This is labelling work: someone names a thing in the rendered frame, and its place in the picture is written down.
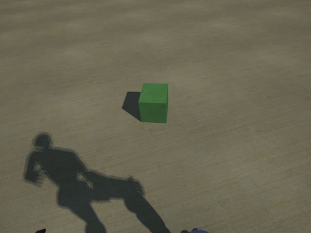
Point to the carton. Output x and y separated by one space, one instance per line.
153 102

